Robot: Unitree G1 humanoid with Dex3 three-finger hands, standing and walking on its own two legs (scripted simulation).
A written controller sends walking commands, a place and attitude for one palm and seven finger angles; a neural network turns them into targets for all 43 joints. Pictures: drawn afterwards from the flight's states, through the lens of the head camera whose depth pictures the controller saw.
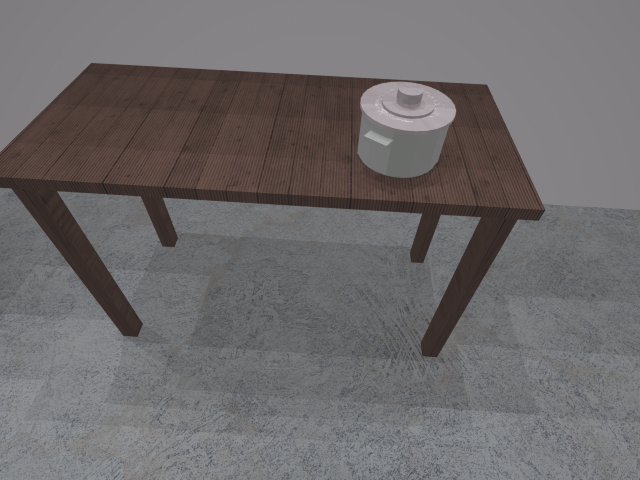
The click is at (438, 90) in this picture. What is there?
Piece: lid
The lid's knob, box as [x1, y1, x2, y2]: [397, 83, 423, 104]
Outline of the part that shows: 398,87 397,98 401,102 414,104 420,101 423,89 420,86 412,83 404,83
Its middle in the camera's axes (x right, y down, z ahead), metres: +0.18 -0.29 +0.77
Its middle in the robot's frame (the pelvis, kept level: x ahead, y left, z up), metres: +0.79 -0.13 +0.10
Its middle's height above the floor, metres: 0.87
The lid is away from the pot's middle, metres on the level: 0.00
